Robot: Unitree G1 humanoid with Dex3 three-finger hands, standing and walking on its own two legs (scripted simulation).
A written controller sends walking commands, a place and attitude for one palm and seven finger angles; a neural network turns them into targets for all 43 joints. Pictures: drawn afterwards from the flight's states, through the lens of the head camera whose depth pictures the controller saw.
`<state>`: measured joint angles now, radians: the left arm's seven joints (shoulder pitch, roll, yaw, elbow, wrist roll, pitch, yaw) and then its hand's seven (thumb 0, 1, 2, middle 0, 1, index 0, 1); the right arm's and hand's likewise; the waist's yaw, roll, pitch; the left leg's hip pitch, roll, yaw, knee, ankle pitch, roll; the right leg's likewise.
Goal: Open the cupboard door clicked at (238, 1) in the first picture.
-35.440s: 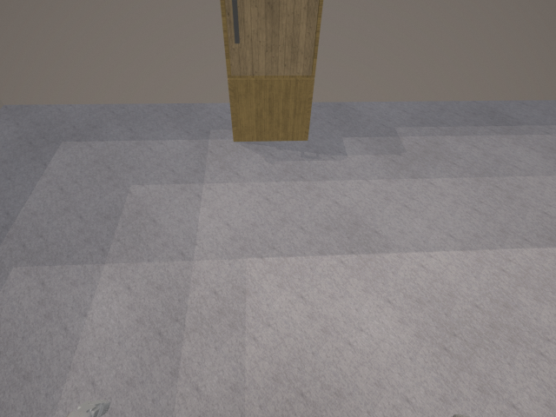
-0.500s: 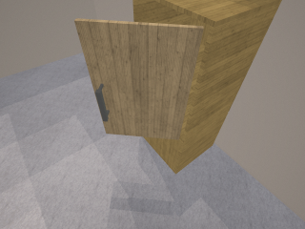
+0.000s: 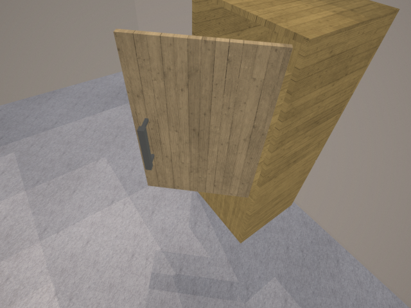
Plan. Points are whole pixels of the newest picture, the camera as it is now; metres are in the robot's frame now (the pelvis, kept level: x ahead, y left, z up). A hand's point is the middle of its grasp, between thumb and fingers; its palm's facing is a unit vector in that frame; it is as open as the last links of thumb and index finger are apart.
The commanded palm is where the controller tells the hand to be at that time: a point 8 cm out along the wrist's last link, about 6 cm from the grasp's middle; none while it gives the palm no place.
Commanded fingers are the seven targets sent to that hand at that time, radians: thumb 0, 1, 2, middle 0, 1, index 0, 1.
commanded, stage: come to a stop and stand still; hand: left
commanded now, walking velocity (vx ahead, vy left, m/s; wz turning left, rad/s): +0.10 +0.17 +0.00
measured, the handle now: (147, 145) +0.58 +0.23 -0.08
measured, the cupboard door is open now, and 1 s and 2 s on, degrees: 47 47 47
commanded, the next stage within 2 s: look again from close up in 1.78 s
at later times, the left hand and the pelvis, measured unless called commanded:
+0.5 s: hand out of the picture +0.08 +0.19 -0.17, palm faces -0.01 -0.97 -0.23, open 7.3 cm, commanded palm none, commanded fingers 0.00 0.90 0.90 -0.20 -0.30 -0.20 -0.30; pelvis +0.02 +0.02 +0.00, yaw -3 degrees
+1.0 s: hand out of the picture +0.00 +0.16 -0.17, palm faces -0.03 -0.98 -0.21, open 7.4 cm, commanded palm none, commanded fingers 0.00 0.90 0.90 -0.20 -0.30 -0.20 -0.30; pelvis -0.01 -0.02 +0.00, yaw -2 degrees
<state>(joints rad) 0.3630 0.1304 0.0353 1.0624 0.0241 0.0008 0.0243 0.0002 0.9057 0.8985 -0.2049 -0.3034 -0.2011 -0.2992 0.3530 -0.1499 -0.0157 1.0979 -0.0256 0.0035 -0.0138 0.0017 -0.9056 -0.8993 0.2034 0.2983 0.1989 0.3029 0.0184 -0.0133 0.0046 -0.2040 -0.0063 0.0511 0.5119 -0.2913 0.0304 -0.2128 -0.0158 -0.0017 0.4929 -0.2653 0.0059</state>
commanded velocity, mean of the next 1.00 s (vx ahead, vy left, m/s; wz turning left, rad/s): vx -0.03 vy -0.01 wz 0.00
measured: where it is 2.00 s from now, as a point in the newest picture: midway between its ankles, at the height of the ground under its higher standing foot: outside the picture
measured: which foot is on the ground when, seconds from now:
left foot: down 0.00-1.00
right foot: down 0.00-1.00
